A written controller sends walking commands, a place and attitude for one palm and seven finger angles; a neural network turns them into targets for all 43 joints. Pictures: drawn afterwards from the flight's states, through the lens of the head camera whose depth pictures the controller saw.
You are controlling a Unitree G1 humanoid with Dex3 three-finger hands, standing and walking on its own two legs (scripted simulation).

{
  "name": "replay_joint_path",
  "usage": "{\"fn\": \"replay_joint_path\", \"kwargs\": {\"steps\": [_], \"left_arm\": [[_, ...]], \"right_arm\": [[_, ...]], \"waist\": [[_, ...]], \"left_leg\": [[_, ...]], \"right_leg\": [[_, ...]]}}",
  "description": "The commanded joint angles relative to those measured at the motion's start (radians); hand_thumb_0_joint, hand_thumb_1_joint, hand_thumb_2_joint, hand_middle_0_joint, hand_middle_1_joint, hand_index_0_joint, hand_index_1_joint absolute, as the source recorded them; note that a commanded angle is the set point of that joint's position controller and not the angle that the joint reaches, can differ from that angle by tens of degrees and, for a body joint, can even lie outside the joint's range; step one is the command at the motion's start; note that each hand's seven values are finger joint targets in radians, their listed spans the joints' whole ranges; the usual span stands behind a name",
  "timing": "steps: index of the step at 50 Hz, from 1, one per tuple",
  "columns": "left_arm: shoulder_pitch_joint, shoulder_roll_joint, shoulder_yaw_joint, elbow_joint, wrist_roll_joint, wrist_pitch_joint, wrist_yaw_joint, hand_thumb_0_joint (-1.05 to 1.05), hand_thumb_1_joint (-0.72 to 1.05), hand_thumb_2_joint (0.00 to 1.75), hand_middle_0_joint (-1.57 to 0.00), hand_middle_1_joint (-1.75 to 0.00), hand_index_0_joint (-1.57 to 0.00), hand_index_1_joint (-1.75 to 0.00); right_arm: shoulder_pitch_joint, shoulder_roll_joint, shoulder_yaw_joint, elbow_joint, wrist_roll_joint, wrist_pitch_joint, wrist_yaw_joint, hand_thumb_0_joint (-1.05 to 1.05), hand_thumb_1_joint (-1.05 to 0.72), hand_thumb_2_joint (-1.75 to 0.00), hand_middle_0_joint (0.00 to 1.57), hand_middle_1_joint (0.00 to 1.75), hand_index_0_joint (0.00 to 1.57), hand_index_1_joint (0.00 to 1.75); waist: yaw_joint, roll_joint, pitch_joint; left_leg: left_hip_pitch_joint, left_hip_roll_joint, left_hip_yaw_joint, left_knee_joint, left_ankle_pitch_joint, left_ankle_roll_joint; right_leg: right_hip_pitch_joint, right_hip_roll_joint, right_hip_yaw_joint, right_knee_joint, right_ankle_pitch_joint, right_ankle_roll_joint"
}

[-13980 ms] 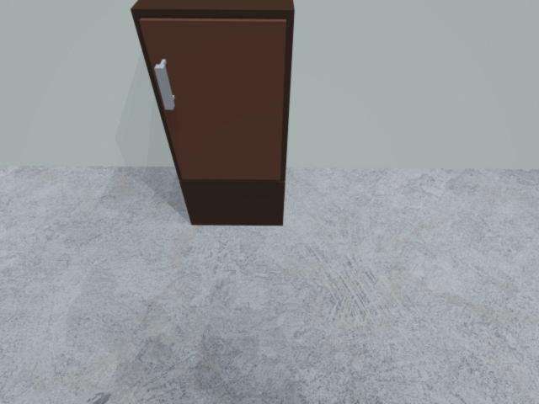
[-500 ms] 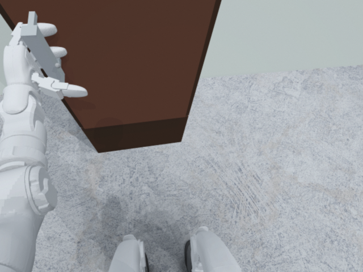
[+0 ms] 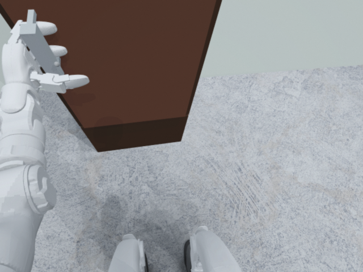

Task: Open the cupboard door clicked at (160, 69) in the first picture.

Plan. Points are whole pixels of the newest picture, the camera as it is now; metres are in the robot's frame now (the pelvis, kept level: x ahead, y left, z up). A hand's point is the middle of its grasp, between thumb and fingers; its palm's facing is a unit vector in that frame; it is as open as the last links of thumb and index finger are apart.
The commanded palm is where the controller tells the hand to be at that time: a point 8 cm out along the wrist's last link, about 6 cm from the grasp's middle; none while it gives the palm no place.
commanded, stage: close the thumb around the handle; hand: left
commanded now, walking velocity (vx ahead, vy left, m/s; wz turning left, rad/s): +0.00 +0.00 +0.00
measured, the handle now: (45, 48) +0.58 +0.23 +0.07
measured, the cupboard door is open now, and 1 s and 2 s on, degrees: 0 11 46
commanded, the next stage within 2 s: pull the door open along its arc in 0.46 s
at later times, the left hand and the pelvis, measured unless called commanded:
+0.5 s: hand (56, 65) +0.53 +0.21 +0.07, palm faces +0.09 -1.00 -0.01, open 5.9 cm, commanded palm +0.50 +0.24 +0.07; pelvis +0.00 +0.00 +0.00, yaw +0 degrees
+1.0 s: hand (62, 94) +0.46 +0.19 +0.07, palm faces +0.06 -1.00 +0.00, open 6.2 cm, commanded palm +0.40 +0.23 +0.07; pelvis +0.02 +0.00 +0.02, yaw -1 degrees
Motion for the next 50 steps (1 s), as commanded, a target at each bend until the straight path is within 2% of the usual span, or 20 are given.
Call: {"fn": "replay_joint_path", "kwargs": {"steps": [1, 3, 4, 7, 9, 11, 13, 15, 17, 19, 21, 23, 26, 28, 29, 36, 40, 48, 49, 50], "left_arm": [[-0.459, 0.191, -0.016, -0.242, -0.009, -0.072, -0.006, 0.0, 0.23, 0.61, -0.35, -1.28, -0.35, -1.28], [-0.45, 0.219, 0.002, -0.23, -0.004, -0.069, -0.001, 0.0, 0.34, 0.66, -0.36, -1.29, -0.36, -1.29], [-0.451, 0.175, -0.029, -0.225, -0.006, -0.065, -0.002, 0.0, 0.4, 0.68, -0.36, -1.3, -0.36, -1.3], [-0.448, 0.197, -0.01, -0.237, -0.008, -0.072, -0.002, 0.0, 0.56, 0.76, -0.38, -1.31, -0.38, -1.31], [-0.43, 0.242, 0.029, -0.225, -0.01, -0.069, -0.002, 0.0, 0.68, 0.8, -0.38, -1.33, -0.38, -1.33], [-0.423, 0.209, 0.005, -0.233, -0.011, -0.073, -0.01, 0.0, 0.79, 0.85, -0.39, -1.34, -0.39, -1.34], [-0.418, 0.225, 0.015, -0.221, -0.013, -0.069, -0.012, 0.0, 0.9, 0.9, -0.4, -1.35, -0.4, -1.35], [-0.402, 0.261, 0.046, -0.24, -0.018, -0.072, -0.015, 0.0, 0.9, 0.9, -0.4, -1.35, -0.4, -1.35], [-0.377, 0.23, 0.029, -0.26, -0.019, -0.079, -0.016, 0.0, 0.9, 0.9, -0.4, -1.35, -0.4, -1.35], [-0.394, 0.177, -0.012, -0.256, -0.025, -0.074, -0.017, 0.0, 0.9, 0.9, -0.4, -1.35, -0.4, -1.35], [-0.395, 0.233, 0.033, -0.261, -0.024, -0.076, -0.004, 0.0, 0.9, 0.9, -0.4, -1.35, -0.4, -1.35], [-0.401, 0.182, -0.009, -0.272, -0.016, -0.079, -0.002, 0.0, 0.9, 0.9, -0.4, -1.35, -0.4, -1.35], [-0.389, 0.204, 0.013, -0.28, -0.019, -0.09, 0.004, 0.0, 0.9, 0.9, -0.4, -1.35, -0.4, -1.35], [-0.408, 0.178, -0.013, -0.285, -0.015, -0.093, 0.003, 0.0, 0.9, 0.9, -0.4, -1.35, -0.4, -1.35], [-0.405, 0.262, 0.045, -0.249, -0.005, -0.092, 0.006, 0.0, 0.9, 0.9, -0.4, -1.35, -0.4, -1.35], [-0.204, 0.193, 0.029, -0.316, -0.039, -0.092, -0.02, 0.0, 0.9, 0.9, -0.4, -1.35, -0.4, -1.35], [-0.033, 0.13, 0.004, -0.383, -0.07, -0.071, -0.029, 0.0, 0.9, 0.9, -0.4, -1.35, -0.4, -1.35], [0.269, -0.042, -0.083, -0.626, -0.124, -0.05, -0.003, 0.0, 0.9, 0.9, -0.4, -1.35, -0.4, -1.35], [0.3, -0.083, 0.02, -0.689, -0.186, -0.045, 0.12, 0.0, 0.9, 0.9, -0.4, -1.35, -0.4, -1.35], [0.362, -0.169, -0.047, -0.722, -0.169, -0.04, 0.195, 0.0, 0.9, 0.9, -0.4, -1.35, -0.4, -1.35]], "right_arm": [[0.208, -0.187, -0.065, -0.025, -0.006, -0.013, -0.009, 0.0, -0.9, -0.9, 0.2, 0.3, 0.2, 0.3], [0.21, -0.189, -0.063, -0.019, -0.005, -0.008, -0.009, 0.0, -0.9, -0.9, 0.2, 0.3, 0.2, 0.3], [0.204, -0.184, -0.064, -0.02, -0.004, -0.01, -0.006, 0.0, -0.9, -0.9, 0.2, 0.3, 0.2, 0.3], [0.205, -0.186, -0.065, -0.021, -0.006, -0.01, -0.007, 0.0, -0.9, -0.9, 0.2, 0.3, 0.2, 0.3], [0.209, -0.189, -0.064, -0.023, -0.005, -0.01, -0.009, 0.0, -0.9, -0.9, 0.2, 0.3, 0.2, 0.3], [0.204, -0.186, -0.065, -0.029, -0.004, -0.011, -0.009, 0.0, -0.9, -0.9, 0.2, 0.3, 0.2, 0.3], [0.205, -0.187, -0.063, -0.023, -0.002, -0.008, -0.01, 0.0, -0.9, -0.9, 0.2, 0.3, 0.2, 0.3], [0.204, -0.19, -0.064, -0.03, -0.002, -0.008, -0.01, 0.0, -0.9, -0.9, 0.2, 0.3, 0.2, 0.3], [0.204, -0.185, -0.067, -0.035, -0.001, -0.007, -0.008, 0.0, -0.9, -0.9, 0.2, 0.3, 0.2, 0.3], [0.198, -0.183, -0.068, -0.028, 0.0, -0.006, -0.005, 0.0, -0.9, -0.9, 0.2, 0.3, 0.2, 0.3], [0.206, -0.192, -0.069, -0.028, -0.003, -0.004, -0.009, 0.0, -0.9, -0.9, 0.2, 0.3, 0.2, 0.3], [0.198, -0.183, -0.07, -0.028, -0.001, -0.007, -0.006, 0.0, -0.9, -0.9, 0.2, 0.3, 0.2, 0.3], [0.205, -0.188, -0.072, -0.026, -0.005, -0.007, -0.006, 0.0, -0.9, -0.9, 0.2, 0.3, 0.2, 0.3], [0.197, -0.184, -0.072, -0.02, -0.004, -0.007, -0.004, 0.0, -0.9, -0.9, 0.2, 0.3, 0.2, 0.3], [0.2, -0.192, -0.071, -0.015, -0.003, -0.004, -0.01, 0.0, -0.9, -0.9, 0.2, 0.3, 0.2, 0.3], [0.18, -0.181, -0.075, -0.064, 0.006, 0.001, -0.003, 0.0, -0.9, -0.9, 0.2, 0.3, 0.2, 0.3], [0.145, -0.172, -0.081, -0.098, 0.023, 0.004, 0.001, 0.0, -0.9, -0.9, 0.2, 0.3, 0.2, 0.3], [0.077, -0.145, -0.096, -0.144, 0.045, -0.018, 0.011, 0.0, -0.9, -0.9, 0.2, 0.3, 0.2, 0.3], [0.053, -0.12, -0.099, -0.153, 0.037, -0.03, 0.012, 0.0, -0.9, -0.9, 0.2, 0.3, 0.2, 0.3], [0.037, -0.114, -0.098, -0.152, 0.034, -0.045, 0.021, 0.0, -0.9, -0.9, 0.2, 0.3, 0.2, 0.3]], "waist": [[-0.028, 0.182, -0.543], [-0.021, 0.177, -0.526], [-0.034, 0.157, -0.512], [-0.024, 0.175, -0.537], [-0.016, 0.131, -0.526], [-0.019, 0.152, -0.527], [-0.017, 0.159, -0.513], [-0.002, 0.145, -0.532], [0.002, 0.167, -0.553], [-0.013, 0.17, -0.51], [-0.008, 0.133, -0.519], [-0.007, 0.186, -0.534], [-0.001, 0.164, -0.534], [-0.011, 0.169, -0.533], [-0.005, 0.147, -0.508], [0.046, 0.14, -0.551], [0.074, 0.06, -0.512], [0.122, 0.056, -0.467], [0.182, 0.034, -0.448], [0.168, 0.05, -0.435]], "left_leg": [[0.482, -0.026, -0.066, -0.107, 0.501, 0.0], [0.48, -0.022, -0.07, -0.112, 0.509, -0.005], [0.471, -0.024, -0.065, -0.111, 0.485, -0.001], [0.473, -0.026, -0.063, -0.111, 0.493, -0.001], [0.431, -0.027, -0.057, -0.112, 0.474, 0.004], [0.446, -0.028, -0.057, -0.111, 0.481, 0.004], [0.445, -0.026, -0.057, -0.114, 0.49, 0.001], [0.43, -0.027, -0.053, -0.115, 0.483, 0.002], [0.477, -0.024, -0.058, -0.116, 0.537, -0.003], [0.485, -0.022, -0.059, -0.121, 0.516, -0.005], [0.473, -0.022, -0.063, -0.124, 0.512, -0.002], [0.505, -0.024, -0.062, -0.123, 0.525, -0.008], [0.512, -0.021, -0.066, -0.125, 0.548, -0.009], [0.513, -0.021, -0.066, -0.123, 0.54, -0.01], [0.479, -0.02, -0.062, -0.12, 0.513, -0.007], [0.501, -0.029, -0.044, -0.144, 0.568, -0.004], [0.437, -0.036, -0.017, -0.174, 0.509, 0.003], [0.46, -0.041, 0.009, -0.222, 0.545, -0.001], [0.433, -0.043, 0.013, -0.234, 0.553, -0.013], [0.443, -0.041, 0.015, -0.236, 0.556, -0.02]], "right_leg": [[0.163, 0.051, 0.026, -0.09, 0.336, -0.02], [0.168, 0.052, 0.024, -0.091, 0.338, -0.02], [0.162, 0.053, 0.024, -0.098, 0.328, -0.017], [0.179, 0.052, 0.027, -0.095, 0.34, -0.019], [0.219, 0.052, 0.032, -0.097, 0.351, -0.017], [0.202, 0.053, 0.03, -0.094, 0.35, -0.019], [0.2, 0.052, 0.029, -0.096, 0.355, -0.018], [0.235, 0.052, 0.033, -0.095, 0.363, -0.019], [0.219, 0.054, 0.027, -0.089, 0.381, -0.02], [0.185, 0.055, 0.022, -0.102, 0.351, -0.018], [0.205, 0.055, 0.021, -0.098, 0.354, -0.019], [0.182, 0.053, 0.023, -0.099, 0.349, -0.019], [0.195, 0.056, 0.02, -0.098, 0.36, -0.022], [0.186, 0.054, 0.021, -0.099, 0.359, -0.019], [0.194, 0.053, 0.025, -0.1, 0.349, -0.019], [0.277, 0.055, 0.025, -0.101, 0.409, -0.021], [0.361, 0.053, 0.03, -0.123, 0.43, -0.016], [0.432, 0.042, 0.029, -0.142, 0.481, -0.017], [0.445, 0.042, 0.014, -0.148, 0.47, -0.014], [0.435, 0.041, 0.011, -0.145, 0.459, -0.012]]}}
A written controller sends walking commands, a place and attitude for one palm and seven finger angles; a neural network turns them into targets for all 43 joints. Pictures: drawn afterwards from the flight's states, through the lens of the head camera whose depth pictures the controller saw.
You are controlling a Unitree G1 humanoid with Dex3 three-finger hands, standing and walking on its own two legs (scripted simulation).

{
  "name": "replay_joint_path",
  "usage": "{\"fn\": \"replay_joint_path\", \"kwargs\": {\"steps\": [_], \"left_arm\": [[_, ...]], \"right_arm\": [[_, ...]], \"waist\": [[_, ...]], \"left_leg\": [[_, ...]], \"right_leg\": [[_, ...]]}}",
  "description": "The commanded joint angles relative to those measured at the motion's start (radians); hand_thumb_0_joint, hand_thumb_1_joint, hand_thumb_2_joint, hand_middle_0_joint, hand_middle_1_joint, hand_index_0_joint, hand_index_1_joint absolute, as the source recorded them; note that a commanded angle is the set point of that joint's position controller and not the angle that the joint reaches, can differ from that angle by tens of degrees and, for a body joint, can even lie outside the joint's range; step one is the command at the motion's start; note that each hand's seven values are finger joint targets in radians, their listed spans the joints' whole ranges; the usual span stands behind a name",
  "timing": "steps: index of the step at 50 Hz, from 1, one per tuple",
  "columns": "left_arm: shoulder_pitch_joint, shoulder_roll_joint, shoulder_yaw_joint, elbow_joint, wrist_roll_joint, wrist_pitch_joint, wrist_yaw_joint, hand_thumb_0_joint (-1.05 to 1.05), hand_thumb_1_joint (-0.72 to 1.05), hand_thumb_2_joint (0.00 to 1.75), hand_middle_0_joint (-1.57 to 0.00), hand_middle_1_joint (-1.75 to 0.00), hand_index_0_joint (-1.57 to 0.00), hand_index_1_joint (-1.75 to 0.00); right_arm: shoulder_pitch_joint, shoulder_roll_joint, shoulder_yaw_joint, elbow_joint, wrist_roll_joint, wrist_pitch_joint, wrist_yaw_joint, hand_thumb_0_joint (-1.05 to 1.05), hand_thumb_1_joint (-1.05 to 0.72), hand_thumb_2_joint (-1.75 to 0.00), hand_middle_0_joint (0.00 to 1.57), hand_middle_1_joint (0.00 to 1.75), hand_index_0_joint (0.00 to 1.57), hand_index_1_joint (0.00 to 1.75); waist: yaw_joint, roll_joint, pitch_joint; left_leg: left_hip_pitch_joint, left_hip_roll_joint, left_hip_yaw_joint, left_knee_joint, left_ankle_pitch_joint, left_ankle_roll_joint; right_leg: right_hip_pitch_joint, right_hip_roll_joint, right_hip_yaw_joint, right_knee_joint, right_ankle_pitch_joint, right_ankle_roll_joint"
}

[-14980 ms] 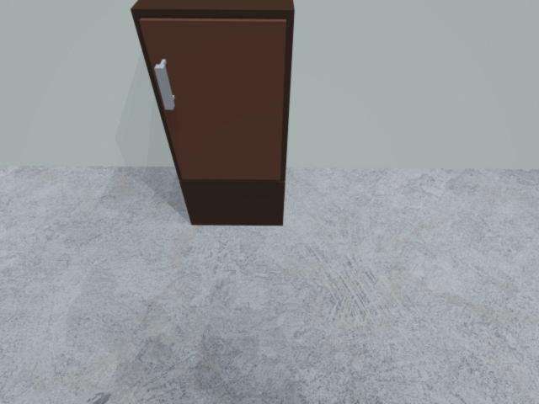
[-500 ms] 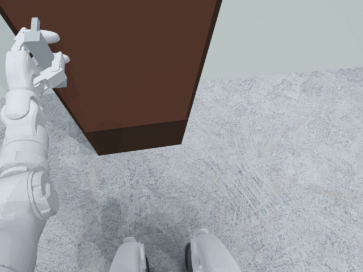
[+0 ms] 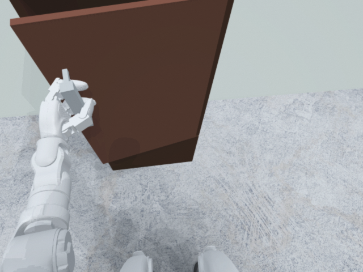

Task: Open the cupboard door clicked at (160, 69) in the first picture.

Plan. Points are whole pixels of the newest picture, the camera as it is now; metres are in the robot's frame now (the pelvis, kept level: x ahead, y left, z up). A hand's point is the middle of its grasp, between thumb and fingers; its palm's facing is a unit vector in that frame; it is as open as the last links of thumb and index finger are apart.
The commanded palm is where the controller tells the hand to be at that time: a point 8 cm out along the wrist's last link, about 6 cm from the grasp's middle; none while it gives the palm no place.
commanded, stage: pull the door open along its arc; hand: left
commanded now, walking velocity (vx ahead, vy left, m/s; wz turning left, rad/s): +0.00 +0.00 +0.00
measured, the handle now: (77, 99) +0.49 +0.22 +0.05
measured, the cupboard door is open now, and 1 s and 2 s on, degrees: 11 46 47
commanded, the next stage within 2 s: open thumb and fingers to let go in 0.52 s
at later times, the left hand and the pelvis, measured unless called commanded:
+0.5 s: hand (145, 174) +0.30 +0.06 +0.06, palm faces +0.42 -0.91 -0.01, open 6.3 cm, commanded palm +0.23 +0.09 +0.05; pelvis +0.00 -0.03 +0.01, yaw +4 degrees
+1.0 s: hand (154, 181) +0.29 +0.05 +0.06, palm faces +0.48 -0.88 -0.02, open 9.7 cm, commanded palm +0.24 +0.08 +0.05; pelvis -0.02 -0.06 +0.00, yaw +6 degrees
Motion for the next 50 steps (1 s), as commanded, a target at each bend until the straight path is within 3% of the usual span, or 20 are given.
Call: {"fn": "replay_joint_path", "kwargs": {"steps": [1, 4, 6, 7, 8, 11, 12, 13, 16, 18, 22, 24, 26, 30, 31, 37, 41, 43, 46, 50], "left_arm": [[-0.015, 0.011, 0.003, -0.345, -0.038, -0.052, 0.224, 0.0, 0.9, 0.9, -0.4, -1.35, -0.4, -1.35], [0.071, -0.101, -0.077, -0.476, 0.035, -0.051, 0.391, 0.0, 0.9, 0.9, -0.4, -1.35, -0.4, -1.35], [0.092, -0.169, -0.16, -0.512, 0.098, -0.047, 0.473, 0.0, 0.9, 0.9, -0.4, -1.35, -0.4, -1.35], [0.105, -0.192, -0.165, -0.521, 0.118, -0.043, 0.522, 0.0, 0.9, 0.9, -0.4, -1.35, -0.4, -1.35], [0.087, -0.234, -0.212, -0.533, 0.146, -0.038, 0.561, 0.0, 0.9, 0.9, -0.4, -1.35, -0.4, -1.35], [0.121, -0.328, -0.294, -0.585, 0.21, -0.033, 0.671, 0.0, 0.9, 0.9, -0.4, -1.35, -0.4, -1.35], [0.163, -0.357, -0.305, -0.586, 0.219, -0.025, 0.707, 0.0, 0.9, 0.9, -0.4, -1.35, -0.4, -1.35], [0.163, -0.403, -0.357, -0.603, 0.236, -0.018, 0.733, 0.0, 0.9, 0.9, -0.4, -1.35, -0.4, -1.35], [0.26, -0.44, -0.425, -0.66, 0.278, -0.001, 0.767, 0.0, 0.9, 0.9, -0.4, -1.35, -0.4, -1.35], [0.296, -0.508, -0.514, -0.718, 0.3, 0.009, 0.767, 0.0, 0.9, 0.9, -0.4, -1.35, -0.4, -1.35], [0.451, -0.556, -0.592, -0.799, 0.327, 0.036, 0.769, 0.0, 0.9, 0.9, -0.4, -1.35, -0.4, -1.35], [0.504, -0.593, -0.623, -0.831, 0.312, 0.054, 0.773, 0.0, 0.9, 0.9, -0.4, -1.35, -0.4, -1.35], [0.595, -0.605, -0.635, -0.845, 0.297, 0.08, 0.771, 0.0, 0.9, 0.9, -0.4, -1.35, -0.4, -1.35], [0.433, -0.569, -0.584, -0.819, 0.298, 0.106, 0.813, 0.0, 0.9, 0.9, -0.4, -1.35, -0.4, -1.35], [0.327, -0.528, -0.553, -0.809, 0.304, 0.104, 0.827, 0.0, 0.9, 0.9, -0.4, -1.35, -0.4, -1.35], [0.354, -0.542, -0.546, -0.758, 0.285, 0.085, 0.803, 0.0, 0.48, 0.72, -0.37, -1.3, -0.37, -1.3], [0.363, -0.5, -0.516, -0.753, 0.279, 0.058, 0.78, 0.0, 0.2, 0.6, -0.35, -1.27, -0.35, -1.27], [0.335, -0.509, -0.528, -0.759, 0.28, 0.047, 0.773, 0.0, 0.06, 0.54, -0.34, -1.26, -0.34, -1.26], [0.352, -0.48, -0.505, -0.741, 0.278, 0.03, 0.765, 0.0, -0.15, 0.45, -0.32, -1.24, -0.32, -1.24], [0.317, -0.495, -0.52, -0.739, 0.282, 0.01, 0.762, 0.0, -0.43, 0.33, -0.3, -1.21, -0.3, -1.21]], "right_arm": [[0.041, -0.125, -0.062, -0.095, -0.011, -0.072, 0.011, 0.0, -0.9, -0.9, 0.2, 0.3, 0.2, 0.3], [0.006, -0.108, -0.064, -0.096, -0.031, -0.084, 0.031, 0.0, -0.9, -0.9, 0.2, 0.3, 0.2, 0.3], [-0.012, -0.104, -0.067, -0.098, -0.042, -0.088, 0.035, 0.0, -0.9, -0.9, 0.2, 0.3, 0.2, 0.3], [-0.032, -0.098, -0.068, -0.099, -0.047, -0.088, 0.034, 0.0, -0.9, -0.9, 0.2, 0.3, 0.2, 0.3], [-0.049, -0.091, -0.065, -0.096, -0.051, -0.089, 0.032, 0.0, -0.9, -0.9, 0.2, 0.3, 0.2, 0.3], [-0.089, -0.075, -0.067, -0.104, -0.066, -0.099, 0.025, 0.0, -0.9, -0.9, 0.2, 0.3, 0.2, 0.3], [-0.11, -0.066, -0.066, -0.106, -0.067, -0.102, 0.024, 0.0, -0.9, -0.9, 0.2, 0.3, 0.2, 0.3], [-0.125, -0.059, -0.064, -0.102, -0.07, -0.105, 0.024, 0.0, -0.9, -0.9, 0.2, 0.3, 0.2, 0.3], [-0.15, -0.05, -0.066, -0.111, -0.079, -0.109, 0.019, 0.0, -0.9, -0.9, 0.2, 0.3, 0.2, 0.3], [-0.18, -0.033, -0.061, -0.12, -0.08, -0.114, 0.016, 0.0, -0.9, -0.9, 0.2, 0.3, 0.2, 0.3], [-0.227, -0.013, -0.045, -0.144, -0.083, -0.129, 0.009, 0.0, -0.9, -0.9, 0.2, 0.3, 0.2, 0.3], [-0.251, -0.005, -0.036, -0.151, -0.081, -0.143, 0.008, 0.0, -0.9, -0.9, 0.2, 0.3, 0.2, 0.3], [-0.278, 0.001, -0.029, -0.159, -0.075, -0.153, 0.009, 0.0, -0.9, -0.9, 0.2, 0.3, 0.2, 0.3], [-0.295, 0.003, -0.021, -0.128, -0.085, -0.159, -0.007, 0.0, -0.9, -0.9, 0.2, 0.3, 0.2, 0.3], [-0.298, 0.0, -0.018, -0.112, -0.084, -0.158, -0.016, 0.0, -0.9, -0.9, 0.2, 0.3, 0.2, 0.3], [-0.282, 0.004, -0.031, -0.105, -0.09, -0.168, -0.026, 0.0, -0.9, -0.9, 0.2, 0.3, 0.2, 0.3], [-0.27, -0.001, -0.036, -0.103, -0.088, -0.17, -0.031, 0.0, -0.9, -0.9, 0.2, 0.3, 0.2, 0.3], [-0.267, 0.0, -0.036, -0.101, -0.088, -0.171, -0.03, 0.0, -0.9, -0.9, 0.2, 0.3, 0.2, 0.3], [-0.264, -0.007, -0.041, -0.098, -0.087, -0.173, -0.032, 0.0, -0.9, -0.9, 0.2, 0.3, 0.2, 0.3], [-0.268, -0.008, -0.047, -0.094, -0.087, -0.177, -0.034, 0.0, -0.9, -0.9, 0.2, 0.3, 0.2, 0.3]], "waist": [[0.089, 0.002, -0.381], [0.101, 0.04, -0.385], [0.085, -0.028, -0.358], [0.097, -0.015, -0.358], [0.084, -0.016, -0.33], [0.089, -0.053, -0.337], [0.103, -0.056, -0.334], [0.093, -0.058, -0.322], [0.099, -0.114, -0.328], [0.095, -0.08, -0.31], [0.11, -0.073, -0.265], [0.112, -0.083, -0.254], [0.12, -0.107, -0.227], [0.108, -0.088, -0.202], [0.091, -0.102, -0.184], [0.103, -0.152, -0.256], [0.104, -0.182, -0.259], [0.098, -0.153, -0.251], [0.098, -0.187, -0.24], [0.096, -0.144, -0.237]], "left_leg": [[0.265, -0.036, -0.034, -0.124, 0.548, -0.022], [0.291, -0.033, -0.027, -0.128, 0.571, -0.035], [0.289, -0.032, -0.032, -0.13, 0.525, -0.03], [0.279, -0.037, -0.027, -0.135, 0.49, -0.03], [0.274, -0.04, -0.027, -0.138, 0.449, -0.029], [0.28, -0.044, -0.033, -0.143, 0.41, -0.026], [0.279, -0.046, -0.031, -0.149, 0.401, -0.028], [0.287, -0.046, -0.032, -0.148, 0.398, -0.029], [0.29, -0.047, -0.032, -0.148, 0.391, -0.025], [0.307, -0.047, -0.028, -0.15, 0.385, -0.025], [0.298, -0.053, -0.03, -0.153, 0.35, -0.023], [0.295, -0.058, -0.033, -0.151, 0.328, -0.022], [0.284, -0.062, -0.038, -0.151, 0.302, -0.022], [0.254, -0.075, -0.044, -0.122, 0.249, -0.025], [0.237, -0.076, -0.049, -0.114, 0.227, -0.023], [0.214, -0.084, -0.046, -0.104, 0.217, -0.024], [0.181, -0.084, -0.054, -0.101, 0.21, -0.026], [0.178, -0.084, -0.051, -0.1, 0.193, -0.025], [0.158, -0.083, -0.057, -0.099, 0.175, -0.023], [0.171, -0.082, -0.051, -0.097, 0.165, -0.021]], "right_leg": [[0.29, 0.04, -0.039, -0.061, 0.447, -0.019], [0.294, 0.029, -0.04, -0.047, 0.446, -0.024], [0.295, 0.029, -0.042, -0.053, 0.424, -0.027], [0.305, 0.024, -0.037, -0.054, 0.411, -0.029], [0.296, 0.02, -0.038, -0.058, 0.394, -0.029], [0.309, 0.016, -0.037, -0.065, 0.361, -0.033], [0.322, 0.012, -0.036, -0.067, 0.356, -0.035], [0.317, 0.01, -0.039, -0.069, 0.356, -0.035], [0.355, 0.007, -0.032, -0.081, 0.375, -0.038], [0.351, 0.0, -0.032, -0.083, 0.376, -0.04], [0.366, -0.007, -0.027, -0.097, 0.358, -0.045], [0.37, -0.008, -0.032, -0.103, 0.341, -0.045], [0.381, -0.009, -0.026, -0.125, 0.322, -0.043], [0.328, -0.024, 0.002, -0.135, 0.265, -0.035], [0.31, -0.03, 0.017, -0.148, 0.229, -0.031], [0.376, -0.06, 0.07, -0.168, 0.29, -0.009], [0.418, -0.078, 0.111, -0.182, 0.328, 0.001], [0.405, -0.085, 0.121, -0.187, 0.299, 0.003], [0.407, -0.09, 0.138, -0.204, 0.259, 0.003], [0.369, -0.085, 0.13, -0.199, 0.206, -0.004]]}}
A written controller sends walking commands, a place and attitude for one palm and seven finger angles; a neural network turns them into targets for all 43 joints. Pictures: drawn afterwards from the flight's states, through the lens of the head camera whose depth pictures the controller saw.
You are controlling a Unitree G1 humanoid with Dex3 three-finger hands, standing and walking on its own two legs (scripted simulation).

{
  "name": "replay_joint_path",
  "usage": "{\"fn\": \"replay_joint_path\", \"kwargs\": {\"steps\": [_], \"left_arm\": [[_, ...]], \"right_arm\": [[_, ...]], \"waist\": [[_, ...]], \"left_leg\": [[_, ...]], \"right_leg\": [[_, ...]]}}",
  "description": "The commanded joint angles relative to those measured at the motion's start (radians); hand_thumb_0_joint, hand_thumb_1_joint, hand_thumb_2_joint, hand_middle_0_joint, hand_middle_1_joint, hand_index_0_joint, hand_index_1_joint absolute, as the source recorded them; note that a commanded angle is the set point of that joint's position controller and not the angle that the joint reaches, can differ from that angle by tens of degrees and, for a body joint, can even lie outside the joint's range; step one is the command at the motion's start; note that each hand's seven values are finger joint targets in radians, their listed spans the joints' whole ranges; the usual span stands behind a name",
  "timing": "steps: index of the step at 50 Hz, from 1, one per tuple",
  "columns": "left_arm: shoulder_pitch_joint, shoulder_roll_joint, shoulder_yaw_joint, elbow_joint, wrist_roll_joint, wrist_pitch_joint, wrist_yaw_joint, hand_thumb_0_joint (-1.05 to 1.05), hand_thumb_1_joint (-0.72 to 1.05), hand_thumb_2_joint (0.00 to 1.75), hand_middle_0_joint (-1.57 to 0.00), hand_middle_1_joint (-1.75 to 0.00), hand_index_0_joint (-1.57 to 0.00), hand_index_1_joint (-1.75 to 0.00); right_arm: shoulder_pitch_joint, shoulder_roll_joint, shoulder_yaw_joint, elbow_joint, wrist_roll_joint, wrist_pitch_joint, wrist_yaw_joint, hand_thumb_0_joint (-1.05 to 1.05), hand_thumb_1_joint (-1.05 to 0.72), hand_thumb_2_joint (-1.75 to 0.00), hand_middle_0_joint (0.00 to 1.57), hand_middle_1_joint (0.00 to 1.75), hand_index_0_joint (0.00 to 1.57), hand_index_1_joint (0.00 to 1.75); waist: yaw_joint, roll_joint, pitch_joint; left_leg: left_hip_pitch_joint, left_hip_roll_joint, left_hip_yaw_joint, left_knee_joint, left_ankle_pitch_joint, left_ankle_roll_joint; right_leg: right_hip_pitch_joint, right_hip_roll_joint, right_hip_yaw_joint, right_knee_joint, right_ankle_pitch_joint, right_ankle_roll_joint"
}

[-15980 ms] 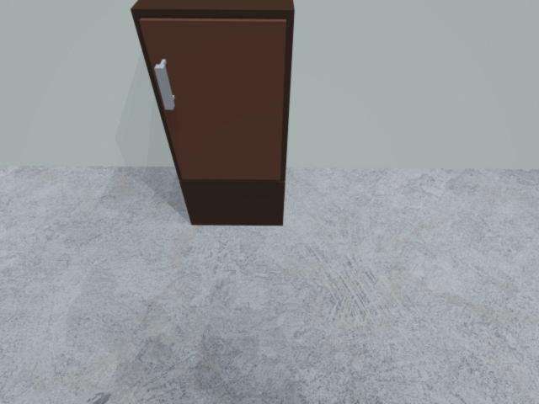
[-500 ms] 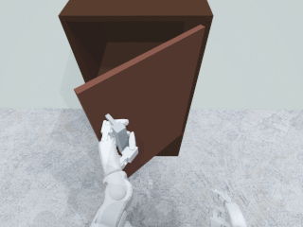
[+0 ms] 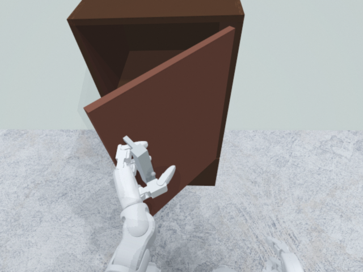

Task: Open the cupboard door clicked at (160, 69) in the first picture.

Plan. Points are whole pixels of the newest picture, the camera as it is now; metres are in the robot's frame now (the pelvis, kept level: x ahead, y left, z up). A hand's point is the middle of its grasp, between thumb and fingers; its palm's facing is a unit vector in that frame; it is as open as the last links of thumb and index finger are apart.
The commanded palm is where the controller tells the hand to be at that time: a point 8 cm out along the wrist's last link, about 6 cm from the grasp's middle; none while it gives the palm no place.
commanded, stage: open thumb and fingers to let go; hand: left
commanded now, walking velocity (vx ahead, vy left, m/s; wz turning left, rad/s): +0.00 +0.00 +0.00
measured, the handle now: (138, 160) +0.35 +0.12 +0.04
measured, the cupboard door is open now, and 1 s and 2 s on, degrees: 46 47 47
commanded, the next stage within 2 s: slide the hand sideways off the handle in 0.44 s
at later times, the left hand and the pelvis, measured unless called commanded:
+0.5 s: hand (153, 173) +0.32 +0.08 +0.05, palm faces +0.33 -0.94 -0.02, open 14.8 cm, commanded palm +0.28 +0.12 +0.04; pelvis -0.01 +0.03 +0.00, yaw -1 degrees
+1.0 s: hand (148, 195) +0.27 +0.08 +0.05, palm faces -0.10 -0.99 +0.01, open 16.3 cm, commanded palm +0.25 +0.15 +0.04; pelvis -0.01 +0.05 -0.01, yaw -2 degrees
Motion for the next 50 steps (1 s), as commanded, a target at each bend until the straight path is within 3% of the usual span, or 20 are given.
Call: {"fn": "replay_joint_path", "kwargs": {"steps": [1, 4, 6, 11, 14, 21, 24, 27, 28, 29, 30, 31, 33, 35, 37, 41, 44, 46, 48, 50], "left_arm": [[-0.229, -0.033, -0.023, -0.198, 0.027, -0.077, -0.002, 0.0, -0.5, 0.3, -0.3, -1.2, -0.3, -1.2], [-0.281, -0.035, -0.023, -0.199, 0.027, -0.086, 0.007, 0.0, -0.5, 0.3, -0.29, -1.15, -0.29, -1.15], [-0.258, -0.021, -0.003, -0.178, 0.026, -0.083, 0.013, 0.0, -0.5, 0.3, -0.27, -1.05, -0.27, -1.05], [-0.274, -0.058, -0.033, -0.176, 0.041, -0.071, 0.029, 0.0, -0.5, 0.3, -0.23, -0.8, -0.23, -0.8], [-0.31, -0.083, -0.054, -0.171, 0.042, -0.064, 0.043, 0.0, -0.5, 0.3, -0.21, -0.65, -0.21, -0.65], [-0.343, -0.089, -0.044, -0.148, 0.039, -0.039, 0.064, 0.0, -0.5, 0.3, -0.15, -0.3, -0.15, -0.3], [-0.408, -0.114, -0.066, -0.127, 0.042, -0.034, 0.072, 0.0, -0.5, 0.3, -0.15, -0.3, -0.15, -0.3], [-0.399, -0.107, -0.055, -0.127, 0.041, -0.028, 0.077, 0.0, -0.5, 0.3, -0.15, -0.3, -0.15, -0.3], [-0.377, -0.026, -0.278, -0.154, 0.153, -0.063, -0.136, 0.0, -0.5, 0.3, -0.15, -0.3, -0.15, -0.3], [-0.423, 0.042, -0.205, -0.203, 0.113, -0.109, -0.249, 0.0, -0.5, 0.3, -0.15, -0.3, -0.15, -0.3], [-0.408, 0.075, -0.198, -0.24, 0.09, -0.136, -0.338, 0.0, -0.5, 0.3, -0.15, -0.3, -0.15, -0.3], [-0.402, 0.083, -0.205, -0.252, 0.056, -0.147, -0.422, 0.0, -0.5, 0.3, -0.15, -0.3, -0.15, -0.3], [-0.373, 0.063, -0.186, -0.243, -0.054, -0.141, -0.537, 0.0, -0.5, 0.3, -0.15, -0.3, -0.15, -0.3], [-0.326, 0.022, -0.155, -0.231, -0.152, -0.112, -0.556, 0.0, -0.5, 0.3, -0.15, -0.3, -0.15, -0.3], [-0.291, 0.028, -0.107, -0.236, -0.187, -0.091, -0.522, 0.0, -0.5, 0.3, -0.15, -0.3, -0.15, -0.3], [-0.172, 0.08, -0.068, -0.28, -0.117, -0.087, -0.433, 0.0, -0.5, 0.3, -0.15, -0.3, -0.15, -0.3], [-0.098, 0.089, -0.083, -0.329, -0.066, -0.099, -0.414, 0.0, -0.5, 0.3, -0.15, -0.3, -0.15, -0.3], [-0.051, 0.109, -0.074, -0.349, -0.057, -0.094, -0.415, 0.0, -0.5, 0.3, -0.15, -0.3, -0.15, -0.3], [-0.065, 0.108, -0.083, -0.364, -0.06, -0.085, -0.421, 0.0, -0.5, 0.3, -0.15, -0.3, -0.15, -0.3], [-0.039, 0.131, -0.057, -0.382, -0.071, -0.077, -0.429, 0.0, -0.5, 0.3, -0.15, -0.3, -0.15, -0.3]], "right_arm": [[-0.075, -0.066, -0.02, -0.147, 0.002, -0.059, -0.005, 0.0, -0.9, -0.9, 0.2, 0.3, 0.2, 0.3], [-0.08, -0.067, -0.022, -0.146, 0.001, -0.062, -0.006, 0.0, -0.9, -0.9, 0.2, 0.3, 0.2, 0.3], [-0.078, -0.068, -0.023, -0.148, 0.002, -0.061, -0.008, 0.0, -0.9, -0.9, 0.2, 0.3, 0.2, 0.3], [-0.069, -0.067, -0.022, -0.155, 0.0, -0.059, -0.001, 0.0, -0.9, -0.9, 0.2, 0.3, 0.2, 0.3], [-0.072, -0.067, -0.019, -0.155, -0.001, -0.062, 0.002, 0.0, -0.9, -0.9, 0.2, 0.3, 0.2, 0.3], [-0.087, -0.067, -0.012, -0.156, -0.002, -0.058, -0.001, 0.0, -0.9, -0.9, 0.2, 0.3, 0.2, 0.3], [-0.095, -0.066, -0.008, -0.145, -0.004, -0.058, 0.0, 0.0, -0.9, -0.9, 0.2, 0.3, 0.2, 0.3], [-0.108, -0.065, -0.008, -0.149, -0.003, -0.057, 0.001, 0.0, -0.9, -0.9, 0.2, 0.3, 0.2, 0.3], [-0.028, -0.1, -0.007, -0.125, 0.004, -0.051, 0.001, 0.0, -0.9, -0.9, 0.2, 0.3, 0.2, 0.3], [-0.02, -0.098, -0.014, -0.158, 0.014, -0.058, -0.005, 0.0, -0.9, -0.9, 0.2, 0.3, 0.2, 0.3], [-0.024, -0.102, -0.014, -0.172, 0.021, -0.062, -0.01, 0.0, -0.9, -0.9, 0.2, 0.3, 0.2, 0.3], [-0.018, -0.106, -0.011, -0.185, 0.034, -0.065, -0.013, 0.0, -0.9, -0.9, 0.2, 0.3, 0.2, 0.3], [-0.021, -0.105, -0.002, -0.211, 0.06, -0.079, -0.022, 0.0, -0.9, -0.9, 0.2, 0.3, 0.2, 0.3], [-0.039, -0.106, 0.005, -0.232, 0.079, -0.091, -0.025, 0.0, -0.9, -0.9, 0.2, 0.3, 0.2, 0.3], [-0.046, -0.112, 0.005, -0.242, 0.082, -0.099, -0.021, 0.0, -0.9, -0.9, 0.2, 0.3, 0.2, 0.3], [-0.035, -0.118, -0.002, -0.268, 0.067, -0.093, 0.002, 0.0, -0.9, -0.9, 0.2, 0.3, 0.2, 0.3], [-0.023, -0.114, -0.005, -0.287, 0.061, -0.083, 0.016, 0.0, -0.9, -0.9, 0.2, 0.3, 0.2, 0.3], [-0.026, -0.118, -0.006, -0.301, 0.063, -0.074, 0.016, 0.0, -0.9, -0.9, 0.2, 0.3, 0.2, 0.3], [-0.031, -0.115, 0.0, -0.308, 0.064, -0.069, 0.011, 0.0, -0.9, -0.9, 0.2, 0.3, 0.2, 0.3], [-0.031, -0.116, 0.001, -0.314, 0.065, -0.064, 0.002, 0.0, -0.9, -0.9, 0.2, 0.3, 0.2, 0.3]], "waist": [[-0.021, -0.17, -0.229], [-0.023, -0.144, -0.239], [-0.014, -0.167, -0.248], [-0.015, -0.108, -0.253], [-0.025, -0.109, -0.249], [-0.014, -0.109, -0.247], [-0.032, -0.111, -0.224], [-0.017, -0.091, -0.247], [-0.106, -0.134, -0.211], [-0.08, -0.113, -0.266], [-0.062, -0.078, -0.305], [-0.068, -0.041, -0.306], [-0.062, -0.052, -0.263], [-0.046, -0.076, -0.21], [-0.029, -0.098, -0.198], [0.005, -0.104, -0.218], [0.005, -0.091, -0.215], [0.014, -0.102, -0.194], [-0.002, -0.088, -0.165], [0.003, -0.096, -0.164]], "left_leg": [[0.018, -0.049, 0.024, -0.046, 0.111, 0.056], [0.026, -0.05, 0.031, -0.044, 0.096, 0.058], [0.024, -0.05, 0.029, -0.047, 0.109, 0.059], [0.066, -0.044, 0.036, -0.059, 0.141, 0.06], [0.076, -0.04, 0.034, -0.061, 0.135, 0.059], [0.075, -0.039, 0.027, -0.071, 0.129, 0.057], [0.08, -0.038, 0.022, -0.069, 0.111, 0.057], [0.08, -0.04, 0.024, -0.07, 0.1, 0.056], [0.109, -0.036, 0.026, -0.047, 0.118, 0.076], [0.098, -0.041, 0.022, -0.037, 0.143, 0.082], [0.111, -0.042, 0.024, -0.037, 0.148, 0.082], [0.127, -0.043, 0.023, -0.036, 0.151, 0.082], [0.127, -0.043, 0.015, -0.053, 0.108, 0.079], [0.118, -0.042, 0.006, -0.082, 0.052, 0.073], [0.113, -0.042, 0.0, -0.097, 0.041, 0.068], [0.096, -0.041, 0.004, -0.093, 0.087, 0.066], [0.088, -0.036, 0.014, -0.082, 0.09, 0.065], [0.067, -0.036, 0.013, -0.086, 0.075, 0.066], [0.056, -0.038, 0.018, -0.083, 0.03, 0.068], [0.054, -0.039, 0.019, -0.082, 0.019, 0.069]], "right_leg": [[0.233, -0.05, 0.194, -0.25, 0.243, 0.076], [0.208, -0.043, 0.183, -0.245, 0.183, 0.07], [0.221, -0.038, 0.178, -0.242, 0.2, 0.068], [0.184, -0.012, 0.117, -0.202, 0.221, 0.052], [0.155, -0.003, 0.096, -0.19, 0.198, 0.05], [0.147, 0.007, 0.079, -0.18, 0.167, 0.043], [0.107, 0.009, 0.071, -0.176, 0.138, 0.045], [0.11, 0.01, 0.069, -0.171, 0.12, 0.042], [0.081, 0.006, 0.09, -0.157, 0.216, 0.041], [0.111, -0.003, 0.092, -0.139, 0.268, 0.037], [0.136, -0.005, 0.101, -0.128, 0.282, 0.035], [0.135, -0.004, 0.103, -0.123, 0.284, 0.031], [0.121, 0.003, 0.094, -0.142, 0.223, 0.034], [0.1, 0.013, 0.074, -0.163, 0.129, 0.039], [0.097, 0.014, 0.06, -0.161, 0.097, 0.042], [0.107, 0.012, 0.056, -0.126, 0.129, 0.037], [0.098, 0.012, 0.061, -0.112, 0.139, 0.034], [0.105, 0.013, 0.064, -0.116, 0.121, 0.031], [0.085, 0.012, 0.07, -0.127, 0.083, 0.036], [0.089, 0.015, 0.073, -0.133, 0.068, 0.037]]}}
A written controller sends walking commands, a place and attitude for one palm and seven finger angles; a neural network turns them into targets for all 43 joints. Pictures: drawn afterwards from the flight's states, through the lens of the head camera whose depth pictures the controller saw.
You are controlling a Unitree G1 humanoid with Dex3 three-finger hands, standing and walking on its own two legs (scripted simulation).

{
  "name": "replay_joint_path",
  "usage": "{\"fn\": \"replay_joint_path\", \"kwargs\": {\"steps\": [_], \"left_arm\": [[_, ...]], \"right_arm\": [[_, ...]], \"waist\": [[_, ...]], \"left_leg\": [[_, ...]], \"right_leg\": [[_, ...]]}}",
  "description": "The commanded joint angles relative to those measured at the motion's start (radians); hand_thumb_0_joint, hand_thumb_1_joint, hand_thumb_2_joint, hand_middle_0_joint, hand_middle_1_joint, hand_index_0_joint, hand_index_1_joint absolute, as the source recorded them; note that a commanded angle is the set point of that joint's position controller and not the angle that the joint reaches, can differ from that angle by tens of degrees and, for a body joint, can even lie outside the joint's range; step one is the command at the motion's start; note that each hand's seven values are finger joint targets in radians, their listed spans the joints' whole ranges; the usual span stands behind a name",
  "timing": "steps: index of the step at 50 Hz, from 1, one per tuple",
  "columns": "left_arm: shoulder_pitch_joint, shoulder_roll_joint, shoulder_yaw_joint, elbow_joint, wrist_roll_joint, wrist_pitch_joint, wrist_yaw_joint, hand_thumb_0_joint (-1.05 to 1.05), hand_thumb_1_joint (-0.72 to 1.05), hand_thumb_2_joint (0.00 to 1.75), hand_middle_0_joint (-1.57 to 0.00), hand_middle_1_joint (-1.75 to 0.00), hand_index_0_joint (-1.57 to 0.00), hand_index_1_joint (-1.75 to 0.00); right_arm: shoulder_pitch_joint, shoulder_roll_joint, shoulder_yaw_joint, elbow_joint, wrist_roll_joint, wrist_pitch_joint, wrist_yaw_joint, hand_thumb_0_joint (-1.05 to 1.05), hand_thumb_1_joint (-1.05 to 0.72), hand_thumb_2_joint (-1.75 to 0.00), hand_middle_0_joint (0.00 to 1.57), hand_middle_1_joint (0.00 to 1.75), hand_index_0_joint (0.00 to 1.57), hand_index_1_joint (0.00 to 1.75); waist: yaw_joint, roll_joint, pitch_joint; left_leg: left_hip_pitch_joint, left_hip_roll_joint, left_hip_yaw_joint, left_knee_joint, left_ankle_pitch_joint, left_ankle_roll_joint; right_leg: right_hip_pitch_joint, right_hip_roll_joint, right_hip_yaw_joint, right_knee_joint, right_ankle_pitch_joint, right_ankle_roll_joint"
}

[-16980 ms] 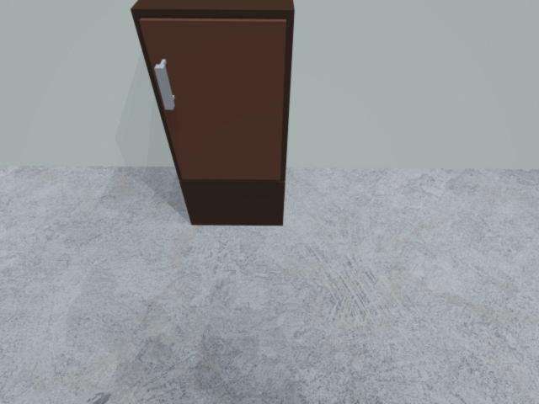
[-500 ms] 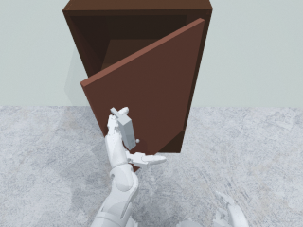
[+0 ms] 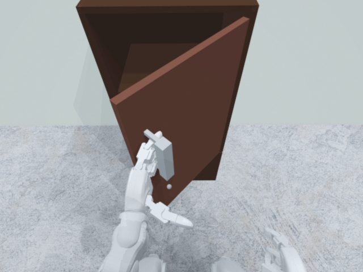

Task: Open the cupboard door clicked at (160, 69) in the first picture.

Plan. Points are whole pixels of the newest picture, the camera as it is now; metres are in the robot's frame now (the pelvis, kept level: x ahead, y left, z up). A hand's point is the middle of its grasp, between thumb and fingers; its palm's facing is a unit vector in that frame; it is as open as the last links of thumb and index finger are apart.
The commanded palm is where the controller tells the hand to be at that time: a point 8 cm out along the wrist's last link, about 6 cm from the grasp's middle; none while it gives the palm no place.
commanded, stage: slide the hand sideways off the handle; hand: left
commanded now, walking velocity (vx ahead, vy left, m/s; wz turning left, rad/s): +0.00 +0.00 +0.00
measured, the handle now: (158, 155) +0.36 +0.07 +0.05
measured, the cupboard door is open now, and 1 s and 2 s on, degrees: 47 47 47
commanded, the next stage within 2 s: draw the hand back to the body in 0.74 s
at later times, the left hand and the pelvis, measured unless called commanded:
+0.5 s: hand (147, 204) +0.24 +0.08 +0.05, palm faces -0.02 -1.00 -0.01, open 16.1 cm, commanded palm +0.21 +0.15 +0.05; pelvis +0.02 -0.01 -0.01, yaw +1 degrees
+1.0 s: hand (122, 214) +0.22 +0.12 +0.07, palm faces +0.00 -1.00 -0.05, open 16.3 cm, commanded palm +0.19 +0.18 +0.08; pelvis +0.02 -0.02 -0.01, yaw +1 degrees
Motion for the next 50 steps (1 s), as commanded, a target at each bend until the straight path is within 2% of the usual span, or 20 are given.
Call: {"fn": "replay_joint_path", "kwargs": {"steps": [1, 6, 8, 11, 12, 16, 20, 22, 25, 32, 35, 36, 37, 39, 40, 42, 45, 46, 49, 50], "left_arm": [[-0.143, 0.028, 0.032, -0.284, -0.008, -0.05, -0.013, 0.0, -0.5, 0.3, -0.15, -0.3, -0.15, -0.3], [-0.047, 0.015, 0.021, -0.347, -0.034, -0.048, -0.038, 0.0, -0.5, 0.3, -0.15, -0.3, -0.15, -0.3], [-0.014, 0.022, 0.028, -0.359, -0.041, -0.045, -0.044, 0.0, -0.5, 0.3, -0.15, -0.3, -0.15, -0.3], [0.083, 0.066, 0.074, -0.381, -0.042, -0.04, -0.058, 0.0, -0.5, 0.3, -0.15, -0.3, -0.15, -0.3], [0.1, 0.053, 0.061, -0.406, -0.047, -0.039, -0.065, 0.0, -0.5, 0.3, -0.15, -0.3, -0.15, -0.3], [0.198, 0.089, 0.104, -0.437, -0.057, -0.036, -0.089, 0.0, -0.5, 0.3, -0.15, -0.3, -0.15, -0.3], [0.242, 0.103, 0.114, -0.491, -0.071, -0.046, -0.119, 0.0, -0.5, 0.3, -0.15, -0.3, -0.15, -0.3], [0.277, 0.123, 0.133, -0.515, -0.077, -0.057, -0.133, 0.0, -0.5, 0.3, -0.15, -0.3, -0.15, -0.3], [0.359, 0.128, 0.149, -0.535, -0.103, -0.065, -0.163, 0.0, -0.5, 0.3, -0.15, -0.3, -0.15, -0.3], [0.394, 0.185, 0.209, -0.566, -0.141, -0.083, -0.226, 0.0, -0.5, 0.3, -0.15, -0.3, -0.15, -0.3], [0.437, 0.18, 0.209, -0.585, -0.165, -0.093, -0.264, 0.0, -0.5, 0.3, -0.15, -0.3, -0.15, -0.3], [0.424, 0.174, 0.197, -0.593, -0.173, -0.092, -0.275, 0.0, -0.5, 0.3, -0.15, -0.3, -0.15, -0.3], [0.411, 0.192, 0.212, -0.604, -0.177, -0.095, -0.28, 0.0, -0.5, 0.3, -0.15, -0.3, -0.15, -0.3], [0.411, 0.176, 0.195, -0.593, -0.182, -0.089, -0.287, 0.0, -0.5, 0.3, -0.15, -0.3, -0.15, -0.3], [0.394, 0.193, 0.216, -0.586, -0.185, -0.086, -0.284, 0.0, -0.5, 0.3, -0.15, -0.3, -0.15, -0.3], [0.384, 0.205, 0.23, -0.575, -0.18, -0.076, -0.279, 0.0, -0.5, 0.3, -0.15, -0.3, -0.15, -0.3], [0.425, 0.266, 0.301, -0.666, -0.193, -0.056, -0.268, 0.0, -0.5, 0.3, -0.15, -0.3, -0.15, -0.3], [0.447, 0.276, 0.314, -0.676, -0.197, -0.04, -0.263, 0.0, -0.5, 0.3, -0.15, -0.3, -0.15, -0.3], [0.449, 0.242, 0.286, -0.706, -0.215, -0.011, -0.266, 0.0, -0.5, 0.3, -0.15, -0.3, -0.15, -0.3], [0.461, 0.248, 0.298, -0.7, -0.22, -0.001, -0.267, 0.0, -0.5, 0.3, -0.15, -0.3, -0.15, -0.3]], "right_arm": [[-0.09, -0.101, -0.032, -0.18, 0.006, -0.049, -0.019, 0.0, -0.9, -0.9, 0.2, 0.3, 0.2, 0.3], [-0.082, -0.097, -0.028, -0.188, 0.009, -0.063, -0.026, 0.0, -0.9, -0.9, 0.2, 0.3, 0.2, 0.3], [-0.073, -0.098, -0.029, -0.187, 0.007, -0.066, -0.027, 0.0, -0.9, -0.9, 0.2, 0.3, 0.2, 0.3], [-0.064, -0.1, -0.033, -0.193, 0.01, -0.067, -0.029, 0.0, -0.9, -0.9, 0.2, 0.3, 0.2, 0.3], [-0.066, -0.096, -0.032, -0.2, 0.008, -0.068, -0.028, 0.0, -0.9, -0.9, 0.2, 0.3, 0.2, 0.3], [-0.055, -0.096, -0.035, -0.207, 0.011, -0.066, -0.033, 0.0, -0.9, -0.9, 0.2, 0.3, 0.2, 0.3], [-0.053, -0.096, -0.035, -0.216, 0.01, -0.07, -0.037, 0.0, -0.9, -0.9, 0.2, 0.3, 0.2, 0.3], [-0.053, -0.096, -0.039, -0.218, 0.01, -0.075, -0.04, 0.0, -0.9, -0.9, 0.2, 0.3, 0.2, 0.3], [-0.045, -0.098, -0.04, -0.227, 0.013, -0.082, -0.04, 0.0, -0.9, -0.9, 0.2, 0.3, 0.2, 0.3], [-0.044, -0.107, -0.048, -0.224, 0.019, -0.094, -0.053, 0.0, -0.9, -0.9, 0.2, 0.3, 0.2, 0.3], [-0.039, -0.108, -0.051, -0.228, 0.023, -0.105, -0.058, 0.0, -0.9, -0.9, 0.2, 0.3, 0.2, 0.3], [-0.044, -0.11, -0.049, -0.231, 0.025, -0.109, -0.06, 0.0, -0.9, -0.9, 0.2, 0.3, 0.2, 0.3], [-0.044, -0.112, -0.051, -0.228, 0.025, -0.113, -0.062, 0.0, -0.9, -0.9, 0.2, 0.3, 0.2, 0.3], [-0.042, -0.113, -0.049, -0.23, 0.026, -0.119, -0.064, 0.0, -0.9, -0.9, 0.2, 0.3, 0.2, 0.3], [-0.039, -0.115, -0.05, -0.227, 0.026, -0.121, -0.066, 0.0, -0.9, -0.9, 0.2, 0.3, 0.2, 0.3], [-0.046, -0.115, -0.049, -0.229, 0.026, -0.12, -0.069, 0.0, -0.9, -0.9, 0.2, 0.3, 0.2, 0.3], [-0.043, -0.11, -0.05, -0.244, 0.035, -0.116, -0.073, 0.0, -0.9, -0.9, 0.2, 0.3, 0.2, 0.3], [-0.042, -0.109, -0.05, -0.249, 0.039, -0.11, -0.075, 0.0, -0.9, -0.9, 0.2, 0.3, 0.2, 0.3], [-0.043, -0.104, -0.041, -0.25, 0.05, -0.11, -0.079, 0.0, -0.9, -0.9, 0.2, 0.3, 0.2, 0.3], [-0.042, -0.103, -0.04, -0.245, 0.05, -0.112, -0.082, 0.0, -0.9, -0.9, 0.2, 0.3, 0.2, 0.3]], "waist": [[0.005, -0.089, -0.209], [0.004, -0.057, -0.219], [0.0, -0.077, -0.214], [0.015, -0.083, -0.231], [0.014, -0.072, -0.235], [0.016, -0.102, -0.224], [0.005, -0.068, -0.206], [0.012, -0.041, -0.218], [0.014, -0.056, -0.225], [-0.002, -0.076, -0.205], [0.005, -0.05, -0.224], [-0.002, -0.052, -0.221], [-0.003, -0.048, -0.224], [-0.009, -0.051, -0.203], [-0.008, -0.083, -0.197], [-0.003, -0.079, -0.197], [0.033, -0.015, -0.262], [0.037, -0.03, -0.271], [0.018, -0.015, -0.216], [0.021, -0.018, -0.2]], "left_leg": [[0.101, -0.02, -0.043, -0.178, 0.06, 0.007], [0.116, -0.019, -0.049, -0.164, 0.11, 0.005], [0.113, -0.019, -0.049, -0.156, 0.121, 0.004], [0.107, -0.02, -0.047, -0.147, 0.159, 0.003], [0.106, -0.022, -0.041, -0.142, 0.17, 0.003], [0.085, -0.022, -0.042, -0.129, 0.192, 0.003], [0.074, -0.025, -0.037, -0.105, 0.193, 0.004], [0.072, -0.025, -0.038, -0.096, 0.216, 0.003], [0.057, -0.028, -0.035, -0.084, 0.215, 0.002], [0.001, -0.029, -0.036, -0.038, 0.189, 0.005], [0.007, -0.03, -0.037, -0.032, 0.191, 0.004], [0.0, -0.03, -0.04, -0.026, 0.192, 0.007], [-0.007, -0.029, -0.039, -0.017, 0.183, 0.005], [-0.019, -0.03, -0.04, -0.014, 0.157, 0.005], [-0.033, -0.028, -0.044, -0.01, 0.145, 0.005], [-0.05, -0.029, -0.04, -0.003, 0.13, 0.005], [0.016, -0.031, -0.032, -0.042, 0.163, 0.005], [0.032, -0.03, -0.034, -0.057, 0.182, 0.008], [0.076, -0.03, -0.036, -0.1, 0.182, 0.007], [0.086, -0.027, -0.04, -0.113, 0.182, 0.007]], "right_leg": [[0.138, 0.034, 0.009, -0.18, 0.061, -0.029], [0.141, 0.039, 0.001, -0.163, 0.118, -0.029], [0.139, 0.039, -0.003, -0.157, 0.14, -0.026], [0.162, 0.041, 0.002, -0.147, 0.181, -0.028], [0.171, 0.038, 0.005, -0.144, 0.205, -0.025], [0.187, 0.041, 0.01, -0.14, 0.24, -0.025], [0.168, 0.04, 0.015, -0.132, 0.261, -0.021], [0.174, 0.04, 0.018, -0.117, 0.284, -0.023], [0.181, 0.041, 0.019, -0.114, 0.297, -0.019], [0.164, 0.036, 0.05, -0.117, 0.275, -0.011], [0.159, 0.038, 0.045, -0.107, 0.269, -0.012], [0.156, 0.039, 0.046, -0.106, 0.264, -0.013], [0.147, 0.036, 0.054, -0.107, 0.251, -0.01], [0.125, 0.037, 0.054, -0.113, 0.205, -0.009], [0.121, 0.037, 0.057, -0.116, 0.182, -0.009], [0.123, 0.033, 0.071, -0.126, 0.139, -0.01], [0.194, 0.037, 0.072, -0.142, 0.171, -0.016], [0.219, 0.041, 0.064, -0.15, 0.195, -0.016], [0.217, 0.046, 0.039, -0.178, 0.208, -0.009], [0.216, 0.049, 0.031, -0.185, 0.209, -0.009]]}}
